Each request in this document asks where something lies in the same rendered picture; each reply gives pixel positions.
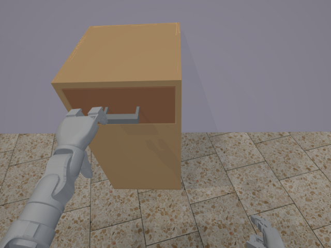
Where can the left robot hand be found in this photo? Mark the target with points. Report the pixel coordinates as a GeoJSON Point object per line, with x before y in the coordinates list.
{"type": "Point", "coordinates": [79, 130]}

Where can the right robot hand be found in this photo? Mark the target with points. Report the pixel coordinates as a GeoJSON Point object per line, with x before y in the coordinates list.
{"type": "Point", "coordinates": [271, 237]}

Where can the left robot forearm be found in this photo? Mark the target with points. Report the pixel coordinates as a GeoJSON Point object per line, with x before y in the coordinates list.
{"type": "Point", "coordinates": [35, 226]}

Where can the cabinet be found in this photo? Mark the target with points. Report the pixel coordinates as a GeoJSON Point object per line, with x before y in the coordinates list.
{"type": "Point", "coordinates": [144, 156]}

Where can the drawer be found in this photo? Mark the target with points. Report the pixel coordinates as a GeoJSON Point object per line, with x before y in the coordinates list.
{"type": "Point", "coordinates": [157, 104]}

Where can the handle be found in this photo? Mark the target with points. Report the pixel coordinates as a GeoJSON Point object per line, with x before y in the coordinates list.
{"type": "Point", "coordinates": [122, 118]}

